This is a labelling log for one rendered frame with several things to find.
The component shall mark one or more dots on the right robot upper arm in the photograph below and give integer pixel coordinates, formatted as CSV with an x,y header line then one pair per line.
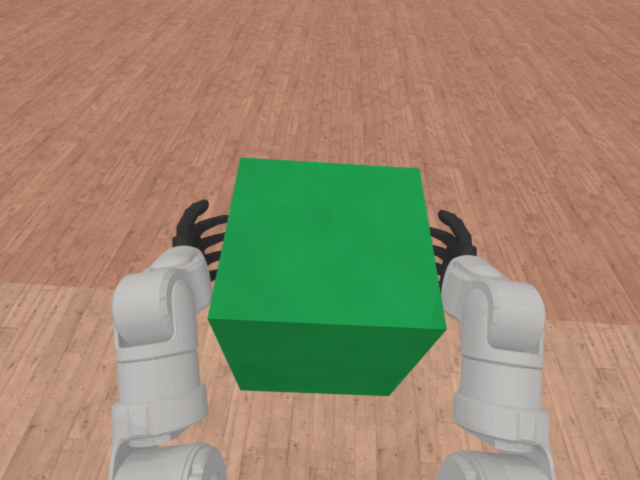
x,y
477,465

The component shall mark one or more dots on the robot left hand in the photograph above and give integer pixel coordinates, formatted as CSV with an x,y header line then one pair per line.
x,y
188,233

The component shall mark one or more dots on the left robot forearm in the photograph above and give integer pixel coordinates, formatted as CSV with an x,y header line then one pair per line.
x,y
155,334

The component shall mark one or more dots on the right robot forearm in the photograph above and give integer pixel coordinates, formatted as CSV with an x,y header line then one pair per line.
x,y
503,323

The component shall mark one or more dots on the left robot upper arm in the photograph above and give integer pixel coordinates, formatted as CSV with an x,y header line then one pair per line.
x,y
196,461

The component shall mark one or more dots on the carton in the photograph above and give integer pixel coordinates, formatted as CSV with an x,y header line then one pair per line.
x,y
327,281

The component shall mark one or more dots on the robot right hand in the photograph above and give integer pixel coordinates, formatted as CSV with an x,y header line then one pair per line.
x,y
458,245

